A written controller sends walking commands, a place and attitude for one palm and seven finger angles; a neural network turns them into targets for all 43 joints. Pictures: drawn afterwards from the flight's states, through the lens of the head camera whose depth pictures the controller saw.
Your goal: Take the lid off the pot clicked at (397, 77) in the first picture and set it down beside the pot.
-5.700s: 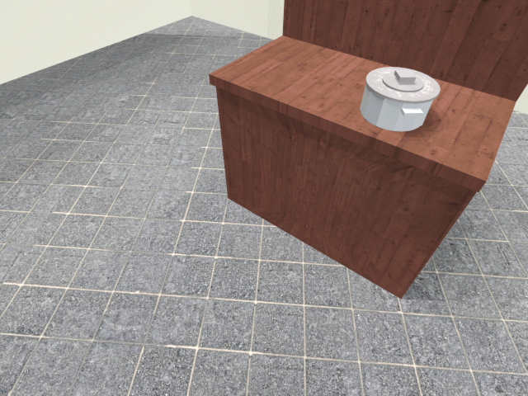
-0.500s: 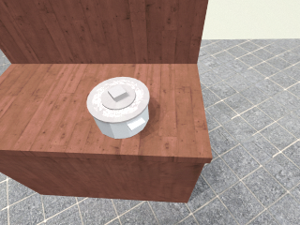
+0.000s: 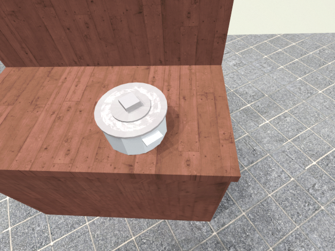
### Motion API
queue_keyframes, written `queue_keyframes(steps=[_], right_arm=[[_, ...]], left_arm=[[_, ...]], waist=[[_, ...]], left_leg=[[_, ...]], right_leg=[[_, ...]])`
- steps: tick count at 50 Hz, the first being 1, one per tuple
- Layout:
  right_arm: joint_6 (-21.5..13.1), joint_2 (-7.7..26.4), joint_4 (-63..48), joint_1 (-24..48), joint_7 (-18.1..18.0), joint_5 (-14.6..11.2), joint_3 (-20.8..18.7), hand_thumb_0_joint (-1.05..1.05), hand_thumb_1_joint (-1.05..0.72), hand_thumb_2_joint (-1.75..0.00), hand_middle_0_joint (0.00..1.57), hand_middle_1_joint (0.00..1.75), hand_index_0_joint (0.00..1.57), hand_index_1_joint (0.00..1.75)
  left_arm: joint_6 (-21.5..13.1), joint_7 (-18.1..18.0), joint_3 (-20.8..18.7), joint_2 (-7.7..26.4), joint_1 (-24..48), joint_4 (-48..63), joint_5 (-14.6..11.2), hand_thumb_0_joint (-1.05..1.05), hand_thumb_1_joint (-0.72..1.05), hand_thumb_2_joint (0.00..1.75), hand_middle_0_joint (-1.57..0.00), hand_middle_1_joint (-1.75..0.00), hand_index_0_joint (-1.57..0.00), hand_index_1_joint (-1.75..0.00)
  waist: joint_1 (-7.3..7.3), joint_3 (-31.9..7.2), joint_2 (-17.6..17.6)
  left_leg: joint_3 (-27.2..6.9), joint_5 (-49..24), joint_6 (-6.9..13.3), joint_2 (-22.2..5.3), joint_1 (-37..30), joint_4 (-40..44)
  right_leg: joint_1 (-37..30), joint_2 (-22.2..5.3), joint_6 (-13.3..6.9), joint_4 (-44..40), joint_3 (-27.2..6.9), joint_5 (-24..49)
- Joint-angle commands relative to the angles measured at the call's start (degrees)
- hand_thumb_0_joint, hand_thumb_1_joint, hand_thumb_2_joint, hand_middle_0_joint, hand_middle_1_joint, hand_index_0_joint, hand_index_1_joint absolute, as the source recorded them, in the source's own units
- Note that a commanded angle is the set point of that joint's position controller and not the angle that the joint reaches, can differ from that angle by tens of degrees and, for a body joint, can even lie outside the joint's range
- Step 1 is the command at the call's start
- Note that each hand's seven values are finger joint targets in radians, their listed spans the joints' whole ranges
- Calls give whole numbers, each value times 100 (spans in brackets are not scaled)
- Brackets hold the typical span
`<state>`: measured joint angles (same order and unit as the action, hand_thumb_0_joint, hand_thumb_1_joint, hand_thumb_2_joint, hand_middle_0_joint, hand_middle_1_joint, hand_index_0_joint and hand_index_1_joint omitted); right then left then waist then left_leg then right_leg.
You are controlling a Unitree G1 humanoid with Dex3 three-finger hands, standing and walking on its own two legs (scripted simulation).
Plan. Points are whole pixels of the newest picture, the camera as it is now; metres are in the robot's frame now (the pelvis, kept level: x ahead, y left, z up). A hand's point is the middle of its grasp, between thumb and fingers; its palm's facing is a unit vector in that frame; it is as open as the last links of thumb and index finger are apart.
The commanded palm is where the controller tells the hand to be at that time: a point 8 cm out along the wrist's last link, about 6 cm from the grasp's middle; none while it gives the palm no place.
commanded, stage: look again from close up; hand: left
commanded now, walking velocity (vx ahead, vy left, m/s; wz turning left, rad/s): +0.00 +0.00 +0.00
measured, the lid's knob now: (129, 101) +0.48 +0.13 +0.06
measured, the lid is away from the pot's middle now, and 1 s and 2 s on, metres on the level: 0.00 0.00 0.00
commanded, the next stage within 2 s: lift the closed hand beside the body in 0.02 s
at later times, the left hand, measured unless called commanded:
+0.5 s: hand out of the picture +0.11 +0.19 -0.05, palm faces +0.24 -0.93 -0.29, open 4.7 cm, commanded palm +0.07 +0.25 -0.02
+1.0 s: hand out of the picture +0.09 +0.22 -0.01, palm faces +0.23 -0.90 -0.36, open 3.1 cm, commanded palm +0.04 +0.26 +0.04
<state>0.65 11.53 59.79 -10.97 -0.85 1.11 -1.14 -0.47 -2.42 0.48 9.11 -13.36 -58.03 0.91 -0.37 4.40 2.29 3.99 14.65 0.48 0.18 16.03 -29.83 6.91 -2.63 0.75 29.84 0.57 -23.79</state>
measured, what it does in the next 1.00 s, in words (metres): stands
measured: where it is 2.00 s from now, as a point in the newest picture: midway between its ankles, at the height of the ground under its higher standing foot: outside the picture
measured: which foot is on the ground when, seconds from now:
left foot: down 0.00-1.00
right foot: down 0.00-1.00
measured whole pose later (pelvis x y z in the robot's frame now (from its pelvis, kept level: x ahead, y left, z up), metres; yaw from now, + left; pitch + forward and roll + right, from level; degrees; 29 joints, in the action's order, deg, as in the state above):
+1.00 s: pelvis -0.04 -0.01 +0.01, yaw +1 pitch -3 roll +0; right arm -5.9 11.6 37.2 -13.6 -5.6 -0.4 0.5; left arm -3.1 -3.4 -6.9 14.1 -34.9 -0.7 -1.1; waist 1.5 1.7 2.7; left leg 1.8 9.5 -0.4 -1.9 13.1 -25.6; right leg 2.8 -0.2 -0.5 23.9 3.3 -18.1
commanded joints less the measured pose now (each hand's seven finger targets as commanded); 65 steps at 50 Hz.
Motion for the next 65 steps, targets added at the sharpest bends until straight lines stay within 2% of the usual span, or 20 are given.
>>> queue_keyframes(steps=[1, 5, 6, 7, 8, 10, 14, 16, 18, 19, 21, 25, 30, 36, 40, 46, 52, 56, 61, 65], right_arm=[[-103, 592, -258, -184, -21, -30, -85, 0, -90, -90, 20, 30, 20, 30], [-104, 540, -235, -185, -23, -45, -81, 0, -90, -90, 20, 30, 20, 30], [-180, 692, -618, 44, 8, -74, -125, 0, -90, -90, 20, 30, 20, 30], [-1085, 1184, -1969, -17, -62, -332, -134, 0, -90, -90, 20, 30, 20, 30], [-1505, 1058, -1843, 97, -296, -269, 18, 0, -90, -90, 20, 30, 20, 30], [-1542, 855, -1462, 149, -301, -353, 5, 0, -90, -90, 20, 30, 20, 30], [-1137, 719, -2081, 456, -80, -198, -370, 0, -90, -90, 20, 30, 20, 30], [-969, 742, -2542, 700, -31, -262, -354, 0, -90, -90, 20, 30, 20, 30], [-1021, 704, -3002, 698, -57, -244, -250, 0, -90, -90, 20, 30, 20, 30], [-1023, 667, -3109, 636, -107, -195, -207, 0, -90, -90, 20, 30, 20, 30], [-950, 622, -3273, 644, -207, -161, -145, 0, -90, -90, 20, 30, 20, 30], [-735, 651, -3332, 538, -335, -206, -114, 0, -90, -90, 20, 30, 20, 30], [-869, 654, -3582, 598, -467, -156, -47, 0, -90, -90, 20, 30, 20, 30], [-780, 666, -3463, 759, -508, -193, -16, 0, -90, -90, 20, 30, 20, 30], [-954, 600, -3508, 832, -517, -157, 8, 0, -90, -90, 20, 30, 20, 30], [-1017, 628, -3352, 788, -518, -168, -34, 0, -90, -90, 20, 30, 20, 30], [-1222, 581, -3397, 727, -480, -130, -32, 0, -90, -90, 20, 30, 20, 30], [-1097, 598, -3333, 758, -449, -172, -67, 0, -90, -90, 20, 30, 20, 30], [-1175, 603, -3520, 713, -421, -136, -13, 0, -90, -90, 20, 30, 20, 30], [-1082, 587, -3468, 665, -391, -140, -12, 0, -90, -90, 20, 30, 20, 30]], left_arm=[[-67, -90, -187, 833, -395, 240, -21, 0, 90, 90, -20, -30, -20, -30], [-72, -83, -182, 857, -462, 206, -16, 0, 90, 90, -20, -30, -20, -30], [-223, -228, -192, 826, -996, 77, 63, 0, 90, 90, -20, -30, -20, -30], [-1121, -234, -729, 1776, 2545, 6137, -498, 0, 90, 90, -24, -35, -24, -35], [-745, -437, -848, 1793, 241, 5333, -120, 0, 90, 90, -29, -40, -29, -40], [48, -677, -233, 418, -1189, 4230, -276, 0, 90, 90, -38, -49, -38, -49], [416, -390, -630, 320, -2538, 3049, 45, 0, 90, 90, -55, -68, -55, -68], [250, -209, -674, 473, -2710, 3486, 29, 0, 90, 90, -64, -78, -64, -78], [-35, -167, -956, 962, -2205, 5218, -68, 0, 90, 90, -73, -88, -73, -88], [-146, -221, -1288, 1326, -2020, 5905, -140, 0, 90, 90, -77, -92, -77, -92], [-208, -272, -1215, 1306, -1607, 6243, -181, 0, 90, 90, -86, -102, -86, -102], [-208, -199, -821, 813, -1211, 5246, -176, 0, 90, 90, -104, -121, -104, -121], [-475, -221, -1096, 1363, -1161, 6722, -286, 0, 90, 90, -126, -145, -126, -145], [-390, -161, -956, 1024, -1631, 5689, -256, 0, 90, 90, -130, -150, -130, -150], [-575, -192, -1382, 1567, -1968, 6895, -279, 0, 90, 90, -130, -150, -130, -150], [-518, -192, -1122, 1173, -2052, 6430, -227, 0, 90, 90, -130, -150, -130, -150], [-661, -260, -1375, 1505, -2501, 7800, -234, 0, 90, 90, -130, -150, -130, -150], [-538, -233, -1202, 1175, -2592, 7202, -229, 0, 90, 90, -130, -150, -130, -150], [-699, -254, -1339, 1498, -2289, 8541, -235, 0, 90, 90, -130, -150, -130, -150], [-590, -271, -1419, 1412, -2498, 8171, -245, 0, 90, 90, -130, -150, -130, -150]], waist=[[35, -486, -333], [45, -464, -363], [151, -549, -1975], [187, -2688, -1079], [303, -3146, 913], [245, -2374, 1156], [304, -83, -1307], [317, 321, -1407], [381, -532, -296], [407, -992, -177], [263, -1076, 52], [-49, -268, -559], [206, -1090, 430], [101, 26, -751], [346, -513, 288], [209, -60, -576], [405, -923, 175], [297, -233, -369], [349, -644, 318], [334, -424, 36]], left_leg=[[-587, -1949, 221, -552, -889, 185], [-563, -1973, 220, -563, -896, 182], [-445, -1876, 116, -653, -482, -984], [-459, -2807, 147, -47, -1544, 339], [-400, -3833, 286, -183, -2866, 469], [-632, -4443, 125, -323, -2795, 544], [-310, -2511, 59, -209, -625, 458], [-183, -1992, 71, -105, -241, 452], [-70, -2446, 126, -23, -797, 412], [-93, -2786, 129, -42, -1115, 367], [-52, -2387, 110, -39, -1182, 375], [-63, -1212, 146, 4, -856, 321], [-61, -1059, 152, 12, -1468, 427], [-169, -555, 184, -11, -919, 494], [-159, -720, 169, -35, -1300, 609], [-206, -604, 194, -86, -1115, 635], [-236, -1181, 187, -110, -1549, 703], [-216, -1097, 174, -134, -1324, 745], [-297, -1217, 157, -142, -1616, 819], [-337, -1243, 119, -191, -1522, 848]], right_leg=[[446, -417, -184, -441, -299, 2370], [404, -439, -187, -478, -293, 2548], [383, -542, 41, -768, -727, 4757], [-371, -153, -107, -226, -119, 4892], [82, 97, -160, 215, -42, 4058], [630, 146, -128, 199, 344, 2458], [817, 152, -58, -721, 543, 2784], [807, 74, -44, -826, 460, 3011], [455, 15, -62, -741, 324, 3477], [238, 36, -62, -680, 331, 3634], [340, 64, -38, -756, 298, 3294], [1087, 133, 29, -1011, 278, 2442], [705, 152, -88, -1137, 166, 1833], [1180, 177, -10, -1413, 236, 1191], [775, 137, -97, -1397, 178, 1137], [1019, 199, -44, -1450, 269, 967], [441, 178, -126, -1215, 267, 1500], [709, 231, -94, -1321, 337, 1536], [481, 238, -143, -1274, 303, 1540], [528, 294, -145, -1290, 350, 1558]])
